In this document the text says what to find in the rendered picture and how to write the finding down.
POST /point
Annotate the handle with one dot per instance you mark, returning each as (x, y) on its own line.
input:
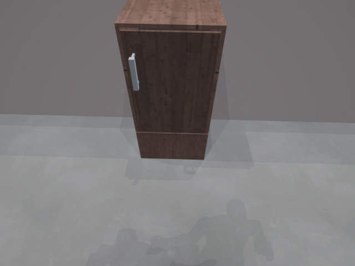
(133, 72)

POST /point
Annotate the cupboard door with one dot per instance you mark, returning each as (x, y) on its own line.
(176, 70)

